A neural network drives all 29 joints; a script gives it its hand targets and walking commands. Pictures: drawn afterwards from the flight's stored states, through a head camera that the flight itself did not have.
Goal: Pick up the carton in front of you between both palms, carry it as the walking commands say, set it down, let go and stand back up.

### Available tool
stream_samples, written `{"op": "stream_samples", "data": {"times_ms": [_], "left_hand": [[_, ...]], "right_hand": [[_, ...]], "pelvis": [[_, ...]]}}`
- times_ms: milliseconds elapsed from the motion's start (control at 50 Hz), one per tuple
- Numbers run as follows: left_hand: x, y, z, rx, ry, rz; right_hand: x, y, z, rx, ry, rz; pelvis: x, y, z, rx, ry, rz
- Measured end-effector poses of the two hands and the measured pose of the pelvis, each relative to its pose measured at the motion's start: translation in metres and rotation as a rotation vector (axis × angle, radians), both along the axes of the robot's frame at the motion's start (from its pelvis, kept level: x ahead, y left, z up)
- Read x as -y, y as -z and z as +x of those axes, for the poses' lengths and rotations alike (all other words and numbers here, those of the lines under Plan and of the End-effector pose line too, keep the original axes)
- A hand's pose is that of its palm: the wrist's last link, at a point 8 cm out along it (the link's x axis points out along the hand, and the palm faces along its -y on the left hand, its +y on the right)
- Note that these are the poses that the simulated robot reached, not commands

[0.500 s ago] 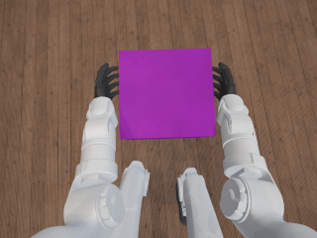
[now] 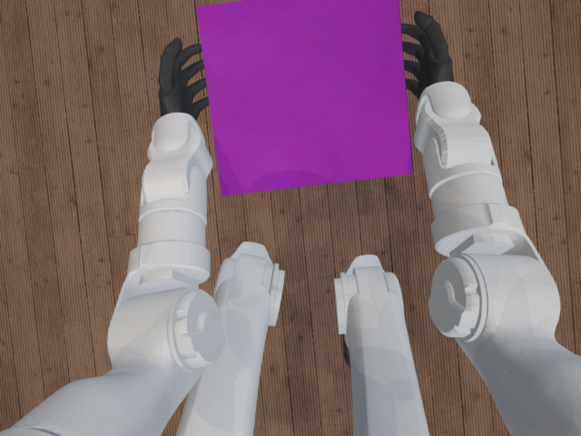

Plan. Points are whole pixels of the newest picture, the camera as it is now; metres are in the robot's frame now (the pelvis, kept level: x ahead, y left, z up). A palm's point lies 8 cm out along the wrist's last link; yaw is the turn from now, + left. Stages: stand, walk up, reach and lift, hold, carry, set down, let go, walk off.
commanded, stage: set down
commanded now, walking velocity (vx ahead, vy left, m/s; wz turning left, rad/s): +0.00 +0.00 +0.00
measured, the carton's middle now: (305, 115) +0.50 +0.03 -0.20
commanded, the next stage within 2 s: none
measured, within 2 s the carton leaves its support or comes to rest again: rests again in 0.96 s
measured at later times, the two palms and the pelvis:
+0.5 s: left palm (201, 121) +0.49 +0.18 -0.23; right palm (398, 92) +0.55 -0.11 -0.24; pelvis +0.00 -0.01 -0.08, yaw +1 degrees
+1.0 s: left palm (205, 126) +0.48 +0.18 -0.25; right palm (397, 104) +0.54 -0.11 -0.26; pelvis +0.00 -0.01 -0.09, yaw +1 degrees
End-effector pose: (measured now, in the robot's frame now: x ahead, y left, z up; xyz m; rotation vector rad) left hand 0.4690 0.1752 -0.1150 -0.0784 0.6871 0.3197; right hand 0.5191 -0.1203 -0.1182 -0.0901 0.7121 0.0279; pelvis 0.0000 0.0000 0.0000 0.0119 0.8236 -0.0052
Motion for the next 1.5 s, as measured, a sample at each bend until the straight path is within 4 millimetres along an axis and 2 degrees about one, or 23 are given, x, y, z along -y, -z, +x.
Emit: {"op": "stream_samples", "data": {"times_ms": [300, 380, 520, 960, 1500], "left_hand": [[-0.003, 0.095, 0.01, -0.038, -0.026, 0.013], [-0.007, 0.108, 0.014, -0.047, -0.032, 0.014], [-0.008, 0.113, 0.017, -0.042, -0.043, 0.005], [-0.007, 0.132, 0.014, -0.098, 0.028, 0.01], [-0.017, 0.143, 0.014, -0.11, 0.07, 0.016]], "right_hand": [[-0.005, 0.097, 0.022, -0.031, -0.06, -0.019], [-0.008, 0.114, 0.025, -0.038, -0.074, -0.023], [-0.01, 0.119, 0.03, -0.036, -0.076, -0.019], [-0.005, 0.143, 0.019, -0.088, -0.088, -0.041], [-0.006, 0.152, 0.02, -0.05, -0.139, 0.017]], "pelvis": [[0.005, 0.061, -0.007, 0.033, 0.011, 0.022], [0.006, 0.07, -0.005, 0.073, 0.008, 0.027], [0.006, 0.079, 0.001, 0.083, 0.007, 0.03], [0.007, 0.091, -0.003, 0.14, 0.015, 0.036], [0.007, 0.099, -0.008, 0.183, 0.012, 0.047]]}}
